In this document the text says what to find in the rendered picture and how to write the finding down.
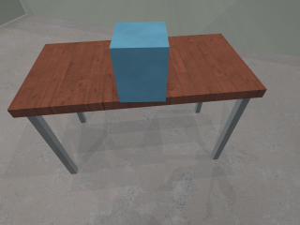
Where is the table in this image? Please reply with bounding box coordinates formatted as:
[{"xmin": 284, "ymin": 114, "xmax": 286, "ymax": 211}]
[{"xmin": 7, "ymin": 34, "xmax": 267, "ymax": 174}]

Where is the carton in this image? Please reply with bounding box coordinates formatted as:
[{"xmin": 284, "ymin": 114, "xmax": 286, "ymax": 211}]
[{"xmin": 109, "ymin": 22, "xmax": 170, "ymax": 103}]

